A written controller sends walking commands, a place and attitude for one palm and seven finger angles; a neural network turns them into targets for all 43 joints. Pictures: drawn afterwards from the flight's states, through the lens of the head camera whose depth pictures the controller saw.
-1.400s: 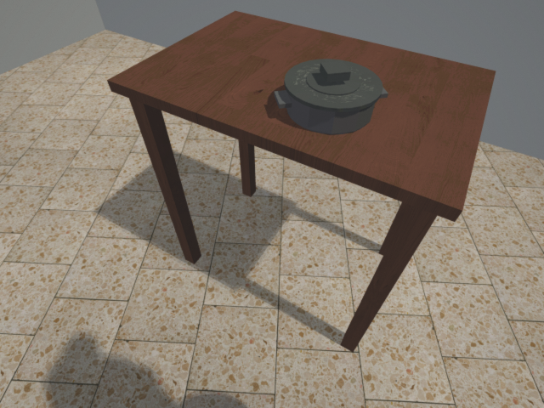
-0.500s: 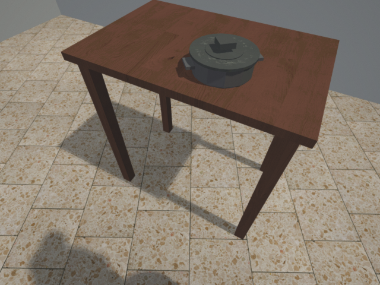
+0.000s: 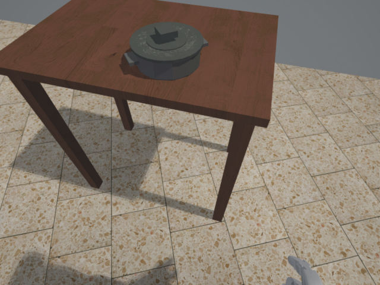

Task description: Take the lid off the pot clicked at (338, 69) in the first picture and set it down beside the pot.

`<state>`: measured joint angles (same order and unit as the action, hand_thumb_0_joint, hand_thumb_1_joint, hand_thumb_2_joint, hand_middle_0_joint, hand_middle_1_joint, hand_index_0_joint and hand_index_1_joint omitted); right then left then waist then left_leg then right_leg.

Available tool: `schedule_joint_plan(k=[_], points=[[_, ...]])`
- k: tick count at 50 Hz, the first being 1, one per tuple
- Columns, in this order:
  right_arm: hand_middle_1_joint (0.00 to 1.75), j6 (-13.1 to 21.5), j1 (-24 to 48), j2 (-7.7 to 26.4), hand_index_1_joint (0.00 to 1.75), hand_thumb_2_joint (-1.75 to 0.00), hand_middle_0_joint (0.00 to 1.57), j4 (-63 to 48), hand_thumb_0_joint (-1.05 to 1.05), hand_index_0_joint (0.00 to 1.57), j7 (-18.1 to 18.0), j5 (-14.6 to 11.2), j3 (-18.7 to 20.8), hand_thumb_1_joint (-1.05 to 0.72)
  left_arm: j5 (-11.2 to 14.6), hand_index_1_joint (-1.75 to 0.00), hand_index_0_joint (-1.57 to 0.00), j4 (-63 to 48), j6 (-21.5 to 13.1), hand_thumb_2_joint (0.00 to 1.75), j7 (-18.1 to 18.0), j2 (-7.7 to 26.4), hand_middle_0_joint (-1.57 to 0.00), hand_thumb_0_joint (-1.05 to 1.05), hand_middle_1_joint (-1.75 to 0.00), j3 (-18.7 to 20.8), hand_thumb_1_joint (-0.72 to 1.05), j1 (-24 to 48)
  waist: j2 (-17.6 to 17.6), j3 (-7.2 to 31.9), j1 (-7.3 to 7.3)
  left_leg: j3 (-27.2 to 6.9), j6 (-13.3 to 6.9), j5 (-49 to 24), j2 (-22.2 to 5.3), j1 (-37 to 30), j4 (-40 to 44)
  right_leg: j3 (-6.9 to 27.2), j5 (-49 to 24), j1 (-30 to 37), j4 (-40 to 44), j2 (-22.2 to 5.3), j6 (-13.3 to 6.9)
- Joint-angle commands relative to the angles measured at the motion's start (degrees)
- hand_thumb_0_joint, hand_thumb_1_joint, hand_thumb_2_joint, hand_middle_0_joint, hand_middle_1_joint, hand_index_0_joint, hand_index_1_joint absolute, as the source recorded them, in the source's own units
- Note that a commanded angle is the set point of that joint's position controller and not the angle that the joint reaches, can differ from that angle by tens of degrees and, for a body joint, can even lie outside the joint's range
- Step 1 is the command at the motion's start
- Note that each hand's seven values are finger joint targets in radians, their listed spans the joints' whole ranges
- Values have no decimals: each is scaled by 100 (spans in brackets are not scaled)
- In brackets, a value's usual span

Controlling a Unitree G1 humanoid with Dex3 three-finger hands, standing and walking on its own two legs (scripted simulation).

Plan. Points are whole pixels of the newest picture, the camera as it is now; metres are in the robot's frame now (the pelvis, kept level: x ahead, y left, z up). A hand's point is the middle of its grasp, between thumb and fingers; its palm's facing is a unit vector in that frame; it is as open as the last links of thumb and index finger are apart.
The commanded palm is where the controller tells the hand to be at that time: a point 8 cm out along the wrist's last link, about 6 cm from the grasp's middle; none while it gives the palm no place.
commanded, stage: turn to face it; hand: left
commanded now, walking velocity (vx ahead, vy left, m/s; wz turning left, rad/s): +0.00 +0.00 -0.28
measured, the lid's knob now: (166, 31) +0.69 +0.14 +0.16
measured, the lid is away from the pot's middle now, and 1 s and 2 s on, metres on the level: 0.00 0.00 0.00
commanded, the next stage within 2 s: take the last steps up to it in 0.16 s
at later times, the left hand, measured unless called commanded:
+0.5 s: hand out of the picture +0.12 +0.16 -0.16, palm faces -0.12 -0.97 -0.21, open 7.4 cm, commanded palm none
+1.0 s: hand (142, 249) +0.21 +0.15 -0.16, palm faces -0.04 -0.97 -0.25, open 7.3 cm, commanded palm none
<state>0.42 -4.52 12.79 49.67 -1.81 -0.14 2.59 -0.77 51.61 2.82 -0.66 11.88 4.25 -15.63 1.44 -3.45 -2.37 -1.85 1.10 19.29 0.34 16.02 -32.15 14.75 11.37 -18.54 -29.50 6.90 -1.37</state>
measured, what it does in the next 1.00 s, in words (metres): walks ahead: left foot, then right foot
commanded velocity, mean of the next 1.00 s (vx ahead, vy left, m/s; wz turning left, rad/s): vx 0.01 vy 0.07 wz -0.04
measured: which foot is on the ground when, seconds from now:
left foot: up 0.00-0.00, down 0.02-0.26, up 0.28-0.54, down 0.56-0.84, up 0.86-1.00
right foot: down 0.00-0.02, up 0.04-0.26, down 0.28-0.56, up 0.58-0.80, down 0.82-1.00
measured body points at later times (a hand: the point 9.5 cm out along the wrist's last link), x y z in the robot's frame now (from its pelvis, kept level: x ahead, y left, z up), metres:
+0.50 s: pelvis +0.04 -0.01 +0.00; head +0.07 -0.02 +0.45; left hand +0.13 +0.21 -0.15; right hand +0.00 -0.27 -0.15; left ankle +0.06 +0.11 -0.71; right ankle +0.01 -0.13 -0.74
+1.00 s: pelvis +0.12 -0.02 +0.00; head +0.15 -0.04 +0.45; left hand +0.22 +0.20 -0.14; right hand +0.10 -0.24 -0.17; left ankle +0.08 +0.11 -0.69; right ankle +0.13 -0.12 -0.74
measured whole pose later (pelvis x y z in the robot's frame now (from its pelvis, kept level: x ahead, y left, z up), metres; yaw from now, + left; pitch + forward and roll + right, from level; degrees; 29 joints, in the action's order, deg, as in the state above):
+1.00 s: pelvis +0.12 -0.02 +0.00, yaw -6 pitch +0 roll +2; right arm -1.5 -15.2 7.7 60.5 -2.1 0.4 2.4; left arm -1.1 55.4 -0.6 -3.1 8.1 2.7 -10.5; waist -0.2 -3.8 0.3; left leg 1.3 2.3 30.9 0.2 20.3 -53.1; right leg -5.5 14.9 -17.3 -31.8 -3.2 -2.3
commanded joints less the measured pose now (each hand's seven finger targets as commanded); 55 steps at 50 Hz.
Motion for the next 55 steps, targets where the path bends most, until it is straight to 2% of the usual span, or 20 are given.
schedule_joint_plan(k=[1,2,5,11,12,13,14,17,24,26,28,30,34,38,39,41,42,44,46,55], points=[[30,45,-910,1317,30,-90,20,-266,0,20,-62,139,305,-90,4,-30,-20,-750,-153,90,65,547,-20,0,-30,140,90,175,-1649,432,422,-2269,-967,-173,-2110,-1600,1903,-473,1668,-1875,-1498,78,118],[30,12,-782,1288,30,-90,20,-396,0,20,-16,175,286,-90,-34,-30,-20,-854,-191,90,85,723,-20,0,-30,182,90,360,-1302,206,416,-2381,-1345,-276,-2501,-748,2034,-822,1794,-1753,-2642,-312,268],[30,51,-358,795,30,-90,20,-396,0,20,-39,183,109,-90,-17,-30,-20,-582,-119,90,159,725,-20,0,-30,164,90,215,-1145,282,120,-876,-1071,-1840,-1604,-438,1530,-949,1254,-1377,-3303,-665,306],[30,-27,-903,1076,30,-90,20,-66,0,20,-21,185,191,-90,11,-30,-20,-471,-201,90,196,530,-20,0,-30,44,90,80,-886,494,169,-16,-600,-2811,-1306,-414,306,-1806,456,544,-195,-508,224],[30,-34,-953,946,30,-90,20,-48,0,20,1,136,179,-90,-8,-30,-20,-365,-252,90,169,775,-20,0,-30,96,90,-214,-395,583,44,265,-320,-1938,-999,93,-357,-1393,-311,1275,439,-754,141],[30,-40,-1007,503,30,-90,20,-163,0,20,37,70,82,-90,-78,-30,-20,-303,-316,90,72,1421,-20,0,-30,227,90,-435,1234,707,2,808,61,421,-312,1484,-1542,814,-1274,2021,979,-2217,-431],[30,-61,-715,553,30,-90,20,-241,0,20,0,83,66,-90,-7,-30,-20,-252,-300,90,34,1559,-20,0,-30,229,90,-725,1154,790,-253,269,58,1735,-338,1469,-2234,1269,-1254,1665,1215,-2890,-1081],[30,-2,-908,602,30,-90,20,111,0,20,40,145,67,-90,-52,-30,-20,-291,-292,90,-61,1093,-20,0,-30,165,90,-84,819,527,64,9,-21,983,-486,1642,-2794,857,-291,1346,1154,-2295,-1199],[30,78,-1593,247,30,-90,20,539,0,20,158,120,-3,-90,-51,-30,-20,-93,-320,90,-17,1043,-20,0,-30,145,90,145,769,49,284,597,-58,-51,-181,-59,-253,-57,1176,226,1341,-1962,-812],[30,132,-2229,287,30,-90,20,749,0,20,139,130,10,-90,-49,-30,-20,-97,-267,90,-4,828,-20,0,-30,111,90,224,156,40,516,505,-129,-32,-136,-1098,622,-439,1871,-560,677,-1591,-569],[30,139,-2797,920,30,-90,20,783,0,20,65,241,130,-90,-25,-30,-20,-238,-256,90,68,277,-20,0,-30,1,90,238,-1898,-144,669,-1970,-992,1643,-1733,-1163,2127,-1834,2138,-1631,-1676,-480,-66],[30,136,-2680,857,30,-90,20,744,0,20,66,223,103,-90,-105,-30,-20,-336,-353,90,45,316,-20,0,-30,-10,90,563,-1674,-294,586,-2663,-1539,1618,-2014,-700,2474,-1530,2097,-2004,-3193,-796,-152],[30,251,-2013,463,30,-90,20,712,0,20,17,181,-47,-90,-48,-30,-20,-62,-379,90,121,166,-20,0,-30,-61,90,333,-849,53,248,-835,-1265,-986,-1305,-698,2027,-1725,1261,-1220,-2428,-1166,34],[30,185,-2021,356,30,-90,20,899,0,20,-44,142,-84,-90,-7,-30,-20,145,-348,90,5,-48,-20,0,-30,-153,90,-64,-562,262,121,-237,-997,-2426,-1153,-311,1257,-1915,470,326,-466,-933,164],[30,162,-1966,279,30,-90,20,944,0,20,-56,107,-89,-90,0,-30,-20,258,-369,90,-35,22,-20,0,-30,-133,90,-269,-368,279,39,-67,-730,-2271,-977,-123,924,-1860,-266,835,272,-953,192],[30,125,-2048,-65,30,-90,20,931,0,20,-28,24,-88,-90,-16,-30,-20,350,-441,90,-142,647,-20,0,-30,-41,90,-478,424,353,106,385,-121,-465,-365,601,380,-336,-2297,1394,575,-2248,-317],[30,74,-2201,-150,30,-90,20,941,0,20,-21,28,-55,-90,-12,-30,-20,339,-408,90,-149,912,-20,0,-30,-7,90,-453,329,309,215,450,-36,55,-194,466,197,-195,-2786,1066,520,-2731,-614],[30,-61,-1908,-127,30,-90,20,961,0,20,-65,60,29,-90,-16,-30,-20,419,-426,90,-214,796,-20,0,-30,40,90,-513,1280,558,54,477,62,1224,-171,695,-1276,28,-4476,1331,610,-2847,-1029],[30,-77,-1658,-85,30,-90,20,900,0,20,-93,43,97,-90,-54,-30,-20,443,-394,90,-287,694,-20,0,-30,74,90,-547,1034,670,-8,146,80,1548,-155,1214,-2349,-134,-5642,1757,347,-2926,-1315],[30,-150,-1396,-132,30,-90,20,629,0,20,49,32,161,-90,-137,-30,-20,60,-231,90,-235,868,-20,0,-30,160,90,248,847,797,323,489,139,171,-44,-51,-617,-901,-2827,617,392,-2267,-812]])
